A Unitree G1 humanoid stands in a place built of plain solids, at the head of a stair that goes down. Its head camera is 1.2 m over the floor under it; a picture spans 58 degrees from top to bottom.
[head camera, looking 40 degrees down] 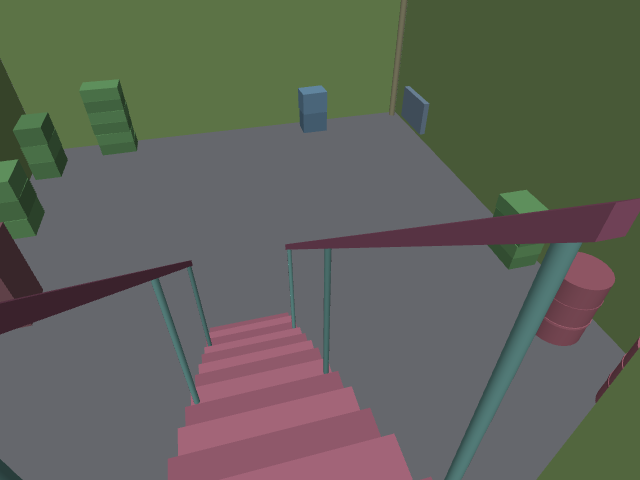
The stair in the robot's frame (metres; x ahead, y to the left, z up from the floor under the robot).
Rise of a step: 0.19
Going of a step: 0.23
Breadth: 0.86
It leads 15 degrees to the left of straight ahead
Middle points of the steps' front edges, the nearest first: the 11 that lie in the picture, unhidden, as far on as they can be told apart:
0.67 0.14 -0.40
0.88 0.20 -0.60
1.10 0.25 -0.79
1.32 0.31 -0.99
1.55 0.37 -1.19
1.77 0.43 -1.38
1.98 0.48 -1.57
2.20 0.54 -1.77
2.42 0.60 -1.96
2.64 0.66 -2.15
2.87 0.72 -2.34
